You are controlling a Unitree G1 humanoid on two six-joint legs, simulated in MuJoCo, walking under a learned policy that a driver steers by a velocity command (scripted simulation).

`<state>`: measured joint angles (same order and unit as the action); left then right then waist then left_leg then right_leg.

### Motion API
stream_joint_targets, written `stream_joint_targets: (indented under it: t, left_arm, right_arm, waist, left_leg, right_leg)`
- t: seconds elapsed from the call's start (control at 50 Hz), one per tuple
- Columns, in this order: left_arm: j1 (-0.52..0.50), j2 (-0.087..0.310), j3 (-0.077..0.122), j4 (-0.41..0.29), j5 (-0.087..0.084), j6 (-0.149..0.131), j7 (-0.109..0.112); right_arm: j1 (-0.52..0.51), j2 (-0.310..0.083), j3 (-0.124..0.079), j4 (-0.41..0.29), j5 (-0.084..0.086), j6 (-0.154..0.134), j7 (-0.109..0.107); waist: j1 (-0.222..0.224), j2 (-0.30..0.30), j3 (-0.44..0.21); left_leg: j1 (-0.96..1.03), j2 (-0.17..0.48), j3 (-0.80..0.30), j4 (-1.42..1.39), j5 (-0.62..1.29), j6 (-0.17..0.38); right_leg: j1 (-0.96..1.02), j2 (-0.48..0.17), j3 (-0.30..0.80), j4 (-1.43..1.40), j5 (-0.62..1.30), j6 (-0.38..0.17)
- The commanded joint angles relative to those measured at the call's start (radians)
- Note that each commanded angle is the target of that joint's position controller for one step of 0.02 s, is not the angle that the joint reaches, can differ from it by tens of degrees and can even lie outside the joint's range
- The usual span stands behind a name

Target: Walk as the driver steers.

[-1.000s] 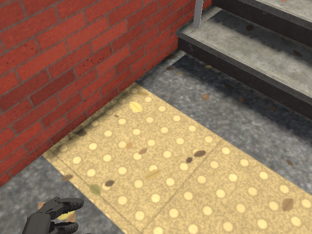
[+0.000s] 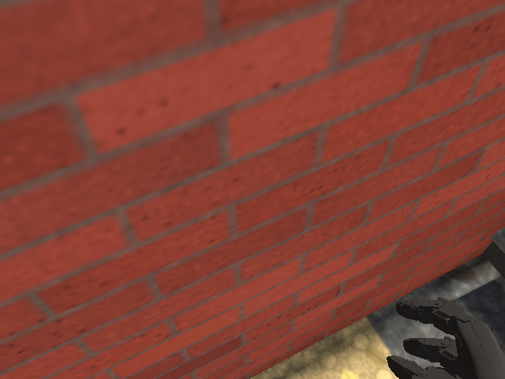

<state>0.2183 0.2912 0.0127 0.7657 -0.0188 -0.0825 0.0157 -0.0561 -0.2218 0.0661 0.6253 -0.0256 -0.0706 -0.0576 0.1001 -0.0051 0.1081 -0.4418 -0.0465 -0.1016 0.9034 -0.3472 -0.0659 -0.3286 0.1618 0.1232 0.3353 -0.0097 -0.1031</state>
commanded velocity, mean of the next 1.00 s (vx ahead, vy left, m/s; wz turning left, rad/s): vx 1.00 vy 0.00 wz -0.95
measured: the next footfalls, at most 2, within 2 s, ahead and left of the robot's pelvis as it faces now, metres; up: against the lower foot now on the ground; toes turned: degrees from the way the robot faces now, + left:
left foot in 0.12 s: +0.14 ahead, +0.12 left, +0.00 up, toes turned -14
right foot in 0.54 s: -0.08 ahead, -0.14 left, +0.00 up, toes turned -30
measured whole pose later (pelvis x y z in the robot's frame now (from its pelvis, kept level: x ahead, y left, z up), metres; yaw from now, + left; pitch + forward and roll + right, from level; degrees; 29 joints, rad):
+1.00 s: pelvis +0.04 -0.18 +0.00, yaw -56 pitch +1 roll +1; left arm 0.11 0.36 0.07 0.56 0.03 0.02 -0.09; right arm 0.37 -0.35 -0.08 0.71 -0.05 -0.07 -0.04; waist -0.06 -0.05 0.01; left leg -0.10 0.09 0.13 0.36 -0.28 -0.06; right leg -0.60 0.01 0.01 1.13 -0.31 -0.07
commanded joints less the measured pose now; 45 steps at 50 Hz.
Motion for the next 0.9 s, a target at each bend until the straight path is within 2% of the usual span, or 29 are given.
stream_joint_targets:
  t: [0.02, 0.08, 0.14, 0.16, 0.18, 0.2, 0.22, 0.24, 0.28, 0.3, 0.36, 0.46, 0.5, 0.52, 0.54, 0.56, 0.58, 0.6, 0.62, 0.66, 0.68, 0.72, 0.76, 0.8, 0.82, 0.84, 0.86, 0.88, 0.9]
  left_arm:
    - [-0.005, 0.142, 0.046, -0.081, 0.000, -0.010, -0.006]
    - [-0.034, 0.145, 0.057, -0.104, 0.009, 0.002, -0.033]
    - [-0.118, 0.123, 0.059, -0.128, 0.011, 0.014, -0.046]
    - [-0.138, 0.109, 0.048, -0.148, 0.009, 0.012, -0.049]
    - [-0.114, 0.062, 0.030, -0.178, 0.004, 0.015, -0.051]
    - [-0.115, 0.045, 0.024, -0.195, -0.003, 0.009, -0.051]
    - [-0.079, 0.061, 0.031, -0.216, -0.007, 0.008, -0.042]
    - [-0.054, 0.101, 0.033, -0.210, 0.015, 0.017, -0.034]
    - [0.027, 0.138, 0.058, -0.245, 0.027, 0.048, -0.025]
    - [0.039, 0.128, 0.056, -0.255, 0.022, 0.058, -0.024]
    - [0.016, 0.078, 0.053, -0.279, -0.010, 0.090, -0.044]
    - [-0.007, 0.046, 0.050, -0.274, 0.004, 0.115, -0.038]
    - [-0.039, 0.051, 0.056, -0.278, 0.015, 0.116, -0.055]
    - [-0.012, 0.044, 0.058, -0.250, 0.039, 0.117, -0.063]
    - [0.083, 0.036, 0.064, -0.216, 0.033, 0.111, -0.068]
    - [0.190, 0.133, 0.096, -0.174, 0.031, 0.115, -0.067]
    - [0.297, 0.283, 0.137, -0.156, 0.032, 0.113, -0.048]
    - [0.385, 0.321, 0.166, -0.137, 0.041, 0.114, -0.036]
    - [0.310, 0.295, 0.162, -0.176, 0.062, 0.108, -0.034]
    - [0.065, 0.229, 0.135, -0.234, 0.048, 0.096, -0.025]
    - [-0.014, 0.218, 0.129, -0.259, 0.062, 0.090, -0.037]
    - [-0.013, 0.191, 0.116, -0.245, 0.050, 0.078, -0.068]
    - [-0.031, 0.201, 0.125, -0.232, 0.041, 0.068, -0.083]
    - [-0.102, 0.199, 0.122, -0.238, 0.012, 0.049, -0.084]
    - [-0.107, 0.122, 0.098, -0.258, 0.008, 0.041, -0.073]
    - [-0.097, 0.054, 0.071, -0.308, -0.015, 0.044, -0.070]
    - [-0.089, 0.075, 0.065, -0.298, 0.005, 0.061, -0.062]
    - [-0.096, 0.111, 0.071, -0.280, 0.031, 0.070, -0.069]
    - [-0.121, 0.135, 0.073, -0.271, 0.048, 0.072, -0.075]
  right_arm:
    - [0.034, -0.069, -0.007, -0.091, 0.034, 0.003, -0.012]
    - [0.009, -0.091, -0.003, -0.103, 0.039, -0.008, -0.013]
    - [-0.003, -0.102, -0.009, -0.097, 0.019, -0.032, -0.007]
    - [0.003, -0.128, -0.015, -0.098, -0.005, -0.032, -0.005]
    - [0.007, -0.171, -0.028, -0.103, -0.052, -0.026, 0.010]
    - [0.002, -0.171, -0.032, -0.114, -0.060, -0.022, 0.013]
    - [-0.047, -0.139, -0.036, -0.134, -0.041, -0.016, -0.005]
    - [-0.023, -0.122, -0.029, -0.112, -0.039, -0.011, -0.019]
    - [0.064, -0.168, -0.060, -0.069, -0.008, -0.006, -0.017]
    - [0.069, -0.177, -0.069, -0.065, -0.010, -0.001, -0.009]
    - [0.068, -0.198, -0.090, -0.089, 0.002, 0.016, 0.026]
    - [0.122, -0.185, -0.111, -0.112, 0.000, 0.014, 0.023]
    - [0.161, -0.236, -0.135, -0.093, 0.005, 0.036, 0.038]
    - [0.152, -0.245, -0.139, -0.086, 0.023, 0.039, 0.033]
    - [0.137, -0.237, -0.140, -0.094, 0.026, 0.051, 0.022]
    - [0.172, -0.203, -0.136, -0.106, 0.000, 0.046, 0.012]
    - [0.061, -0.140, -0.105, -0.205, -0.013, 0.035, 0.017]
    - [-0.037, -0.121, -0.097, -0.254, -0.019, 0.022, 0.033]
    - [-0.108, -0.129, -0.102, -0.265, -0.012, 0.015, 0.035]
    - [0.004, -0.180, -0.127, -0.211, 0.008, -0.013, 0.046]
    - [0.044, -0.210, -0.136, -0.177, 0.008, -0.011, 0.055]
    - [0.076, -0.176, -0.126, -0.154, 0.013, 0.000, 0.059]
    - [0.188, -0.173, -0.133, -0.112, 0.035, -0.002, 0.037]
    - [0.395, -0.217, -0.160, -0.054, 0.010, 0.000, 0.001]
    - [0.540, -0.314, -0.189, -0.038, -0.023, -0.002, -0.026]
    - [0.521, -0.373, -0.199, -0.041, -0.056, -0.001, -0.017]
    - [0.405, -0.311, -0.193, -0.053, -0.051, 0.001, -0.002]
    - [0.370, -0.264, -0.182, -0.056, -0.033, 0.011, 0.008]
    - [0.383, -0.237, -0.178, -0.037, -0.036, 0.012, 0.017]
  waist:
    - [-0.027, -0.108, -0.249]
    - [-0.010, -0.104, -0.264]
    - [-0.028, -0.001, -0.275]
    - [-0.039, 0.075, -0.271]
    - [-0.036, 0.203, -0.253]
    - [-0.040, 0.291, -0.260]
    - [-0.034, 0.296, -0.269]
    - [-0.035, 0.159, -0.279]
    - [-0.009, -0.006, -0.311]
    - [-0.013, -0.023, -0.294]
    - [-0.047, 0.138, -0.223]
    - [-0.108, 0.266, -0.257]
    - [-0.123, 0.270, -0.271]
    - [-0.103, 0.256, -0.217]
    - [-0.056, 0.190, -0.168]
    - [-0.036, -0.049, -0.115]
    - [0.017, -0.353, -0.053]
    - [0.094, -0.354, -0.083]
    - [0.081, -0.220, -0.035]
    - [-0.075, -0.178, 0.014]
    - [-0.084, -0.194, -0.008]
    - [-0.086, -0.143, -0.034]
    - [-0.120, -0.115, -0.083]
    - [-0.242, -0.032, -0.158]
    - [-0.295, 0.141, -0.234]
    - [-0.246, 0.399, -0.220]
    - [-0.176, 0.300, -0.113]
    - [-0.169, 0.194, -0.093]
    - [-0.172, 0.112, -0.105]
  left_leg:
    - [0.123, -0.032, 0.052, -0.293, 0.026, -0.013]
    - [0.161, -0.017, 0.042, -0.438, 0.135, 0.008]
    - [0.340, 0.064, 0.016, -0.512, 0.246, 0.049]
    - [0.389, 0.126, -0.049, -0.522, 0.203, 0.084]
    - [0.402, 0.231, -0.140, -0.548, 0.243, 0.133]
    - [0.386, 0.347, -0.210, -0.627, 0.403, 0.193]
    - [0.338, 0.456, -0.248, -0.677, 0.625, 0.247]
    - [0.310, 0.529, -0.212, -0.660, 0.850, 0.303]
    - [0.401, 0.478, -0.078, -0.547, 1.041, 0.286]
    - [0.421, 0.434, -0.009, -0.524, 1.024, 0.248]
    - [0.343, 0.330, 0.153, -0.517, 0.859, 0.168]
    - [0.362, 0.370, 0.210, -0.478, 0.597, 0.133]
    - [0.354, 0.386, 0.219, -0.503, 0.286, 0.109]
    - [0.294, 0.375, 0.242, -0.493, 0.140, 0.086]
    - [0.271, 0.339, 0.261, -0.419, 0.001, 0.059]
    - [0.128, 0.231, 0.315, -0.185, -0.076, 0.034]
    - [-0.206, 0.097, 0.301, 0.051, -0.257, -0.017]
    - [-0.401, 0.116, 0.157, 0.171, -0.280, 0.005]
    - [-0.444, 0.143, 0.072, 0.180, -0.180, 0.029]
    - [-0.232, 0.149, 0.041, 0.011, -0.022, 0.046]
    - [-0.137, 0.116, 0.079, -0.081, -0.010, 0.045]
    - [0.053, 0.051, 0.111, -0.241, -0.006, 0.046]
    - [0.222, 0.032, 0.085, -0.337, 0.056, 0.040]
    - [0.477, 0.059, 0.089, -0.465, 0.180, 0.044]
    - [0.654, 0.235, -0.097, -0.586, -0.119, 0.076]
    - [0.673, 0.460, -0.545, -0.759, -0.407, 0.146]
    - [0.564, 0.537, -0.573, -0.746, -0.439, 0.205]
    - [0.536, 0.507, -0.484, -0.723, -0.396, 0.215]
    - [0.566, 0.482, -0.383, -0.716, -0.354, 0.223]
  right_leg:
    - [0.236, -0.204, 0.243, -0.010, 0.581, -0.013]
    - [0.254, -0.228, 0.349, -0.051, 0.260, -0.006]
    - [0.064, -0.184, 0.390, -0.050, -0.131, 0.020]
    - [-0.038, -0.151, 0.377, -0.027, -0.294, 0.033]
    - [-0.149, -0.094, 0.294, 0.088, -0.354, 0.045]
    - [-0.170, -0.050, 0.183, 0.278, -0.366, 0.062]
    - [-0.149, -0.038, 0.086, 0.489, -0.420, 0.086]
    - [-0.118, -0.088, 0.052, 0.676, -0.451, 0.105]
    - [-0.168, -0.152, 0.083, 0.797, -0.468, 0.096]
    - [-0.182, -0.155, 0.058, 0.741, -0.436, 0.090]
    - [-0.097, -0.136, -0.041, 0.568, -0.353, 0.100]
    - [-0.022, -0.158, -0.125, 0.452, -0.355, 0.127]
    - [0.030, -0.147, -0.210, 0.320, -0.337, 0.089]
    - [0.075, -0.139, -0.217, 0.221, -0.304, 0.060]
    - [0.103, -0.117, -0.212, 0.103, -0.321, 0.032]
    - [0.213, -0.149, -0.110, 0.083, -0.184, 0.013]
    - [0.313, -0.287, 0.209, 0.054, 0.096, -0.075]
    - [0.373, -0.342, 0.425, -0.074, -0.324, -0.160]
    - [0.342, -0.390, 0.492, -0.156, -0.493, -0.189]
    - [0.147, -0.334, 0.365, -0.185, -0.475, -0.145]
    - [0.112, -0.281, 0.310, -0.167, -0.506, -0.140]
    - [0.077, -0.222, 0.267, -0.134, -0.435, -0.131]
    - [0.065, -0.220, 0.311, -0.067, -0.332, -0.123]
    - [-0.031, -0.166, 0.295, 0.181, -0.156, -0.085]
    - [-0.184, -0.067, 0.172, 0.490, -0.218, -0.046]
    - [-0.388, 0.015, 0.062, 0.653, -0.515, -0.020]
    - [-0.470, -0.129, 0.049, 0.749, -0.468, -0.024]
    - [-0.478, -0.156, 0.013, 0.797, -0.426, -0.015]
    - [-0.523, -0.189, -0.017, 0.814, -0.404, -0.011]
